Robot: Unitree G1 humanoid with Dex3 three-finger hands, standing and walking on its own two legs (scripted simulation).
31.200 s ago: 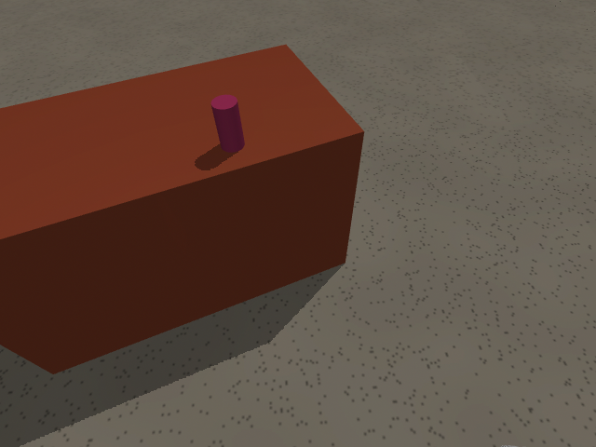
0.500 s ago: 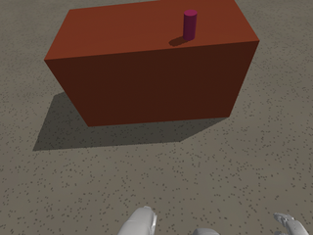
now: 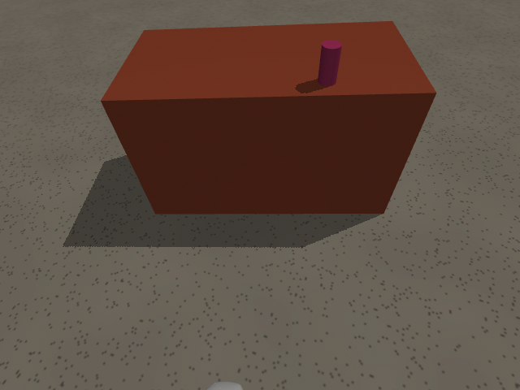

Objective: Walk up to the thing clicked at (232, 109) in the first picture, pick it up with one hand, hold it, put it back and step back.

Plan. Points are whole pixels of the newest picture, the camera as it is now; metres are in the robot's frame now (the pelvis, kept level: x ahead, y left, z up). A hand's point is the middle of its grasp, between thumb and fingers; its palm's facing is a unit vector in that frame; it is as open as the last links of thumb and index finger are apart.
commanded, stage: step back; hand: right
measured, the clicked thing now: (329, 63) +1.05 -0.19 -0.05
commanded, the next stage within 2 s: stand in 0.52 s
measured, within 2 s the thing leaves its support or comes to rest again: neither
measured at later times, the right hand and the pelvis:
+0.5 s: hand (409, 370) +0.17 -0.22 -0.14, palm faces -0.01 +0.94 -0.34, open 7.3 cm; pelvis +0.05 +0.03 +0.00, yaw -1 degrees
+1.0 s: hand out of the picture +0.11 -0.23 -0.14, palm faces -0.01 +0.94 -0.34, open 7.3 cm; pelvis +0.03 +0.02 +0.02, yaw +0 degrees
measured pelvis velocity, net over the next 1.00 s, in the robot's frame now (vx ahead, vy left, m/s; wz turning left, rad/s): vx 0.03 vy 0.02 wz -0.01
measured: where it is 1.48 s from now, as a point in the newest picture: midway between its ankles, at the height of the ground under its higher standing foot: outside the picture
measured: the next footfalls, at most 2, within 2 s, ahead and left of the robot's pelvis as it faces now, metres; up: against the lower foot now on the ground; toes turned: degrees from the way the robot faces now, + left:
none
